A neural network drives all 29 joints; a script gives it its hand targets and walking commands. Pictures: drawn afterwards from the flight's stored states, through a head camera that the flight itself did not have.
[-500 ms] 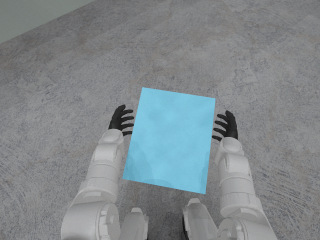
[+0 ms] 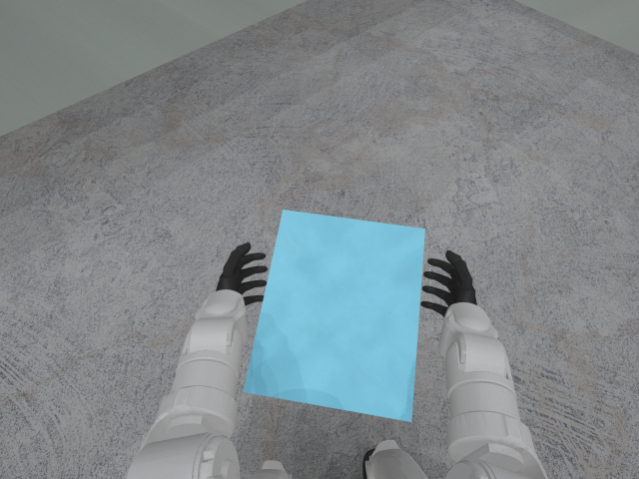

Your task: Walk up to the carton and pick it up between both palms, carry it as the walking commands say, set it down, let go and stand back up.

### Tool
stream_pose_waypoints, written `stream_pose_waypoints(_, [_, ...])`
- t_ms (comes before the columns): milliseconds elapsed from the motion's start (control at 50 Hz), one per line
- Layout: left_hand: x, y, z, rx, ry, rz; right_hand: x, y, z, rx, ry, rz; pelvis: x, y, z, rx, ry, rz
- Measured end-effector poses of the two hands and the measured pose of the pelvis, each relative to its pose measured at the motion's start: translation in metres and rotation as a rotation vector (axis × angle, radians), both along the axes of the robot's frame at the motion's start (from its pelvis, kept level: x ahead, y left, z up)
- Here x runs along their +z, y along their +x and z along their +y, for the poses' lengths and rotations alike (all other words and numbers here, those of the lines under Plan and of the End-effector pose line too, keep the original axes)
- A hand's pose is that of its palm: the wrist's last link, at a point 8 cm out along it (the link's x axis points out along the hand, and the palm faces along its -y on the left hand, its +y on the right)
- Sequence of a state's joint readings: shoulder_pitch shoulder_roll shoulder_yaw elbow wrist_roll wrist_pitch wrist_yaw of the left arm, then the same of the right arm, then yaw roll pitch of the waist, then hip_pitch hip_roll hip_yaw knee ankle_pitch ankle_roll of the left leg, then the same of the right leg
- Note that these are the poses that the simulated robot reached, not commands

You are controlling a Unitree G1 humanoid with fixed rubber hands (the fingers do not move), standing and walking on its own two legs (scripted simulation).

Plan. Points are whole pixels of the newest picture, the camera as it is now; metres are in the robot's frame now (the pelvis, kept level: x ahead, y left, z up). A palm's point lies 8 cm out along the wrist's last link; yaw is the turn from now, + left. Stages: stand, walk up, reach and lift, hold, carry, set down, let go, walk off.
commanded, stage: reach and lift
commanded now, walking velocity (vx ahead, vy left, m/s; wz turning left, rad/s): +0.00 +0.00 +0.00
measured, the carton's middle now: (339, 314) +0.37 -0.04 -0.12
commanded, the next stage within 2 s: none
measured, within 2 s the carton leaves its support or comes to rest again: neither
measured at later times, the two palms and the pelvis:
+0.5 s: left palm (218, 284) +0.36 +0.12 +0.04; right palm (482, 288) +0.32 -0.19 +0.05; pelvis +0.02 +0.00 +0.05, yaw +0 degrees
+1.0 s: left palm (197, 270) +0.34 +0.12 +0.11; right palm (500, 272) +0.31 -0.18 +0.11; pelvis +0.03 +0.00 +0.06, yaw -1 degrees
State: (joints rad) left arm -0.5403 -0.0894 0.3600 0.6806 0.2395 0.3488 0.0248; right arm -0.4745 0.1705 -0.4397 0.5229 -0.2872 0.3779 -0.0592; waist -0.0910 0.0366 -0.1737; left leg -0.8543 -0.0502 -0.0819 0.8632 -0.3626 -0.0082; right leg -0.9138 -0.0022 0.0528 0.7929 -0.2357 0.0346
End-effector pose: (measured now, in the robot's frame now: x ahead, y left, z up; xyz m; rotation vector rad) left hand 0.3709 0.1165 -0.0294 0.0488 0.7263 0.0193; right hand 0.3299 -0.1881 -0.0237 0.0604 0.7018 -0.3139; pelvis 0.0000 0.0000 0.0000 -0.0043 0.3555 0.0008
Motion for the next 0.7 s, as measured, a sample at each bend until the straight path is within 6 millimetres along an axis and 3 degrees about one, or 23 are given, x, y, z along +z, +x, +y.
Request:
stream_pose_waypoints(260, [0.034, -0.004, -0.001, 0.006, 0.001, -0.005, 0.031, -0.004, 0.002, -0.032, -0.012, -0.002, 0.026, 0.013, -0.001, -0.007, 0.005, -0.089])
stream_pose_waypoints(440, [0.060, -0.013, 0.001, -0.004, -0.009, -0.021, 0.064, -0.005, -0.002, 0.041, -0.011, -0.020, 0.043, 0.021, -0.004, -0.003, 0.004, -0.171])
stream_pose_waypoints(700, [0.099, -0.019, 0.006, -0.005, 0.013, -0.045, 0.100, -0.008, 0.003, 0.056, -0.007, -0.042, 0.053, 0.026, -0.001, -0.008, 0.000, -0.308])
